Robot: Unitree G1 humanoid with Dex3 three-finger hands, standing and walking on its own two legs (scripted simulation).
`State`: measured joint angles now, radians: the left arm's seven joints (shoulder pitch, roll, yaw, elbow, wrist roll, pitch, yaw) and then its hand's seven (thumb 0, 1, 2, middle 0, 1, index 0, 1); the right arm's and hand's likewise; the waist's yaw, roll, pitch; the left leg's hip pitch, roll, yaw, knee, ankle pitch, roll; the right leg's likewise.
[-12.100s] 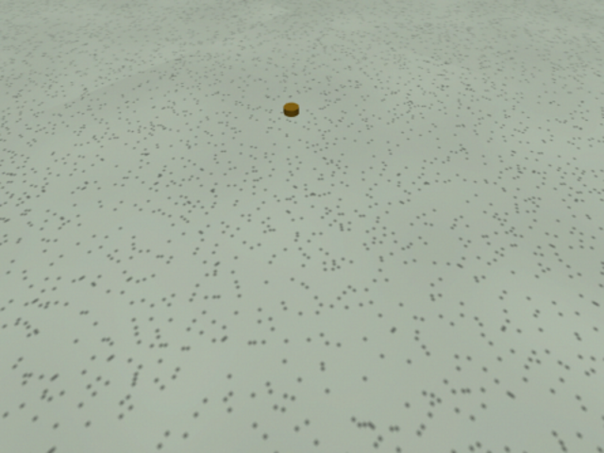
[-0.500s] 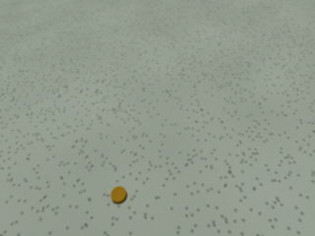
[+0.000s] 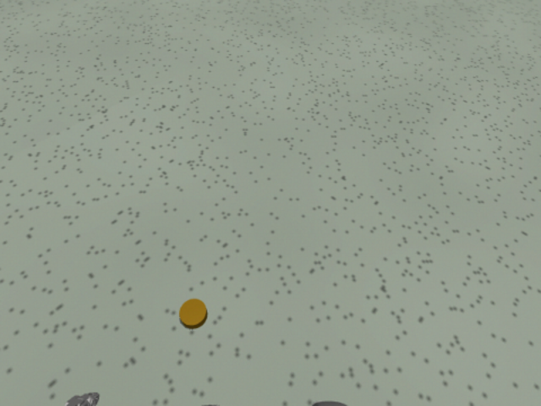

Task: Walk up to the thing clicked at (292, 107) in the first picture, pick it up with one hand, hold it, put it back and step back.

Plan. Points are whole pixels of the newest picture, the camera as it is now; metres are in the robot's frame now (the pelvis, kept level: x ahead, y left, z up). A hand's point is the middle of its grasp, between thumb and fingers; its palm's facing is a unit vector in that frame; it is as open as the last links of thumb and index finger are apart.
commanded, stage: stand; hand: left
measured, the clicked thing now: (193, 313) +0.49 +0.24 -0.74
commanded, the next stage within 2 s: none
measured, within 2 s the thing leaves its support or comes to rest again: neither
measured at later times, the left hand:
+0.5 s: hand out of the picture +0.08 +0.24 -0.14, palm faces -0.04 -0.94 -0.34, open 7.4 cm
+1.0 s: hand out of the picture +0.12 +0.24 -0.13, palm faces -0.03 -0.94 -0.34, open 7.4 cm
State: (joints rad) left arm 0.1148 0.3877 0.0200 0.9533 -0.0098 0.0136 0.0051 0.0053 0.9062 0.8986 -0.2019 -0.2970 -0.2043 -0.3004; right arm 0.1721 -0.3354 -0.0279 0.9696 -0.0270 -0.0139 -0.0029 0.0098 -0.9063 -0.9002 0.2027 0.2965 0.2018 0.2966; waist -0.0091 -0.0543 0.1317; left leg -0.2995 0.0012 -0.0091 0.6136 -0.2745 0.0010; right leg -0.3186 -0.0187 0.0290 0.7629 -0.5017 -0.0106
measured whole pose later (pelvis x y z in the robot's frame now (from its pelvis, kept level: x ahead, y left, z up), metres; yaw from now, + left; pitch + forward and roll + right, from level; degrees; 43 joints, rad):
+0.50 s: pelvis +0.01 -0.01 +0.02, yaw -1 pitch -2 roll +0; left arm 0.13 0.36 0.00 1.12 0.00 -0.03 -0.02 0.01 0.90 0.90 -0.20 -0.30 -0.21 -0.30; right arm 0.13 -0.35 -0.02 1.13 -0.02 -0.01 0.02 0.01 -0.91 -0.90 0.20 0.30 0.20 0.30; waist -0.01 0.00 0.06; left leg -0.17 0.04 -0.01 0.37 -0.16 -0.03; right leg -0.13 0.00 0.00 0.36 -0.19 0.01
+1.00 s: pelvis +0.03 -0.01 +0.02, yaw -1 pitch -2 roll +0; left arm 0.08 0.36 0.01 1.13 0.00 -0.02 -0.01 0.00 0.91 0.90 -0.20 -0.30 -0.20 -0.30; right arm 0.05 -0.34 0.00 1.13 -0.01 -0.01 0.00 0.01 -0.91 -0.90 0.20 0.30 0.20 0.30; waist -0.01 -0.01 0.05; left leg -0.13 0.02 0.00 0.33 -0.17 -0.02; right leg -0.09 -0.02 0.01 0.33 -0.21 0.02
